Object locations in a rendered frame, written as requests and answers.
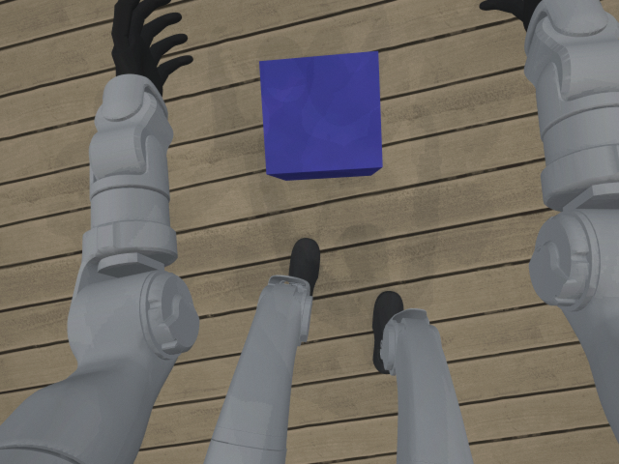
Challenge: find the robot left upper arm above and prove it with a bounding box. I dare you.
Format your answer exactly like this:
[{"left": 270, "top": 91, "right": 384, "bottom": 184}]
[{"left": 0, "top": 270, "right": 199, "bottom": 464}]

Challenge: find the robot left hand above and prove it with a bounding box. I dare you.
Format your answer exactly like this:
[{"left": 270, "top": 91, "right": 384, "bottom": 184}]
[{"left": 111, "top": 0, "right": 193, "bottom": 96}]

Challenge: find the left robot forearm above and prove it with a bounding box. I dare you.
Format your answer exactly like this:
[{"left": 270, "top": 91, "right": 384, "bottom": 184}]
[{"left": 67, "top": 74, "right": 178, "bottom": 354}]

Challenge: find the robot right hand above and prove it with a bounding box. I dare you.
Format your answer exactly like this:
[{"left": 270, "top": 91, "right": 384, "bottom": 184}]
[{"left": 480, "top": 0, "right": 542, "bottom": 33}]

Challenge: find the right robot forearm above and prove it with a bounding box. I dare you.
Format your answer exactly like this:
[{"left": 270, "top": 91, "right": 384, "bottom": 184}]
[{"left": 524, "top": 0, "right": 619, "bottom": 212}]

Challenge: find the right robot foot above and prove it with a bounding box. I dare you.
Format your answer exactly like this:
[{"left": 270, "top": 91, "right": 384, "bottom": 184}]
[{"left": 372, "top": 291, "right": 403, "bottom": 374}]

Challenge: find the robot right upper arm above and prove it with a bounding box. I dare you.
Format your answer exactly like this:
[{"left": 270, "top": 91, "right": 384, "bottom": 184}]
[{"left": 529, "top": 209, "right": 619, "bottom": 444}]

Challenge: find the carton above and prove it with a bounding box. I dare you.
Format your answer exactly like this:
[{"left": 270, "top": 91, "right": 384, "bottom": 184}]
[{"left": 259, "top": 51, "right": 383, "bottom": 181}]

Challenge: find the left robot shin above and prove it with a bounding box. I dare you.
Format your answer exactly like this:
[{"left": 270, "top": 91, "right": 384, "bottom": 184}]
[{"left": 257, "top": 275, "right": 310, "bottom": 306}]

